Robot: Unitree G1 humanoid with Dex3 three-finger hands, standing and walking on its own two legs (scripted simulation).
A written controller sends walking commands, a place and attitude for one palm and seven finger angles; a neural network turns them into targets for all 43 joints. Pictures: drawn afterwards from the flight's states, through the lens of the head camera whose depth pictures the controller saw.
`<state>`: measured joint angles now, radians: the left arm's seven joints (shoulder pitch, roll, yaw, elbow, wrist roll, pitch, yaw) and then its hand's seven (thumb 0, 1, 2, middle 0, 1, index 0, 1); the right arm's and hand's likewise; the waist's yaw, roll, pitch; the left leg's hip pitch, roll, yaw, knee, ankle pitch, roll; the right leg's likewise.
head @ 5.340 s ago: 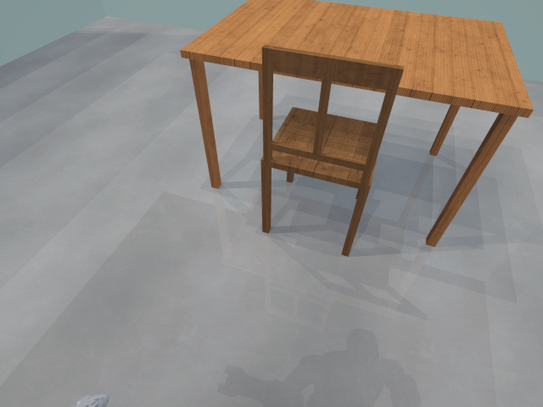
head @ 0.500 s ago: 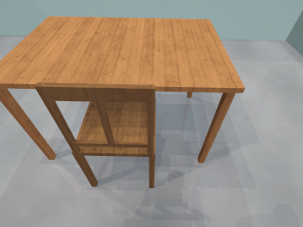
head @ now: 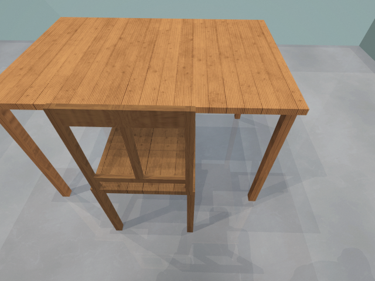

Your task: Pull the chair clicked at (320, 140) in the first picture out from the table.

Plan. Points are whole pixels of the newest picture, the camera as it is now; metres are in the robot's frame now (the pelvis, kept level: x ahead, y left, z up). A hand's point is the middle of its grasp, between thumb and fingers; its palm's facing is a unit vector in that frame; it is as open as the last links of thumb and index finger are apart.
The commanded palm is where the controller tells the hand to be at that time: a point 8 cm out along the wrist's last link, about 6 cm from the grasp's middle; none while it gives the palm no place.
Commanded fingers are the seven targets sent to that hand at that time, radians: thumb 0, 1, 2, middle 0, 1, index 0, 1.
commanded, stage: shuffle to correct the standing spot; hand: left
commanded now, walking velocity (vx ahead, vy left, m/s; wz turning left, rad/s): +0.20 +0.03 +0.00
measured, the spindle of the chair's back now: (133, 154) +0.50 +0.22 -0.11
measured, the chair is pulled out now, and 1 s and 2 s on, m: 0.00 0.00 0.00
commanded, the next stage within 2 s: come to a stop and stand still in 0.26 s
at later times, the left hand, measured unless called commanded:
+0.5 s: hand out of the picture +0.05 +0.21 -0.18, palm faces +0.08 -0.98 -0.18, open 7.4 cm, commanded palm none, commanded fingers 0.00 0.90 0.90 -0.20 -0.30 -0.20 -0.30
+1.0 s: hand (118, 275) +0.17 +0.19 -0.17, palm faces +0.08 -0.97 -0.25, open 7.3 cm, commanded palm none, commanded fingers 0.00 0.90 0.90 -0.20 -0.30 -0.20 -0.30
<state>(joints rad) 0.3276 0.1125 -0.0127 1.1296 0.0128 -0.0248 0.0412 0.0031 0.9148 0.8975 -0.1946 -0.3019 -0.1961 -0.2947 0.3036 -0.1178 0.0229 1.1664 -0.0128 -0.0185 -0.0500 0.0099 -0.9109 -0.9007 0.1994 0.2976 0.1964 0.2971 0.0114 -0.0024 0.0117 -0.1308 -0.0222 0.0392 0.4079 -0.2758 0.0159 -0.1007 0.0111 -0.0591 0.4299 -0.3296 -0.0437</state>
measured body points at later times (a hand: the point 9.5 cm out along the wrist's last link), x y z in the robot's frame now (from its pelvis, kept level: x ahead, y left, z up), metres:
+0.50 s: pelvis +0.08 +0.04 +0.00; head +0.10 +0.05 +0.45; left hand +0.05 +0.26 -0.17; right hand +0.06 -0.17 -0.16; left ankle +0.05 +0.12 -0.74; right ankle +0.04 -0.08 -0.67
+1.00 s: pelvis +0.10 +0.00 -0.01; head +0.16 -0.01 +0.44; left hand +0.16 +0.24 -0.15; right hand +0.19 -0.25 -0.16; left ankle +0.06 +0.13 -0.69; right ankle +0.16 -0.11 -0.74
